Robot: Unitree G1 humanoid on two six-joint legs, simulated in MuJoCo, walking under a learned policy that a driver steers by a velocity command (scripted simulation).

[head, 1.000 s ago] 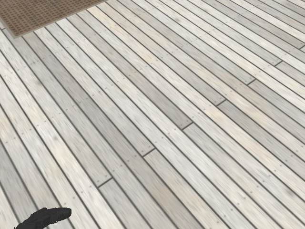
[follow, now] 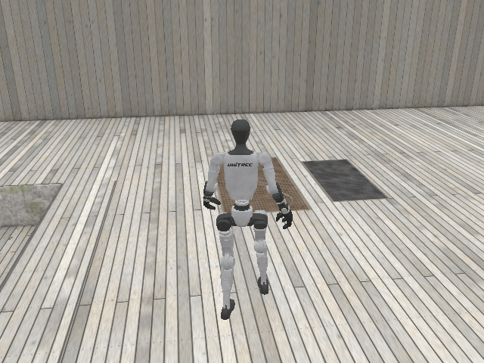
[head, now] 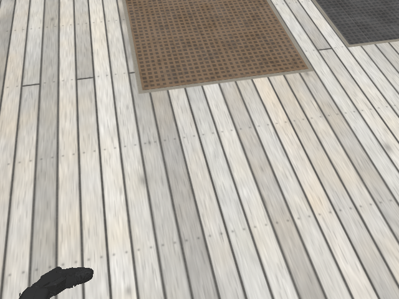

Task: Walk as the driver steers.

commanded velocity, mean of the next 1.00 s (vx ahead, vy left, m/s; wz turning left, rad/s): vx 0.22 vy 0.00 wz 0.57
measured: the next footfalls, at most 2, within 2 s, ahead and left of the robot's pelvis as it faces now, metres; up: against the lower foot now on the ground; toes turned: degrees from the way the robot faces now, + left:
right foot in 0.06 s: +0.21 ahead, -0.14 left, +0.00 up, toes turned +6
left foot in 0.52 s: +0.29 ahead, +0.14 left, +0.00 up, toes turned +20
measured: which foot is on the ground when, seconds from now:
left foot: down 0.00-0.06, up 0.08-0.50, down 0.52-0.90, up 0.92-1.00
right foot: up 0.00-0.04, down 0.06-0.52, up 0.54-0.88, down 0.90-1.00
